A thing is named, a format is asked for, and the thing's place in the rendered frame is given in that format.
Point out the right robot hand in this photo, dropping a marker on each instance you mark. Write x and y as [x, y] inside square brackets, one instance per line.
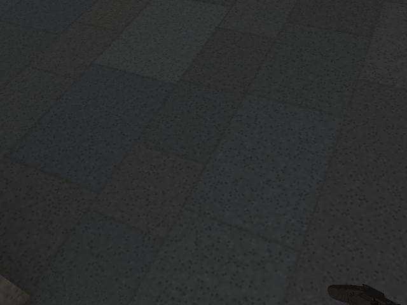
[358, 295]

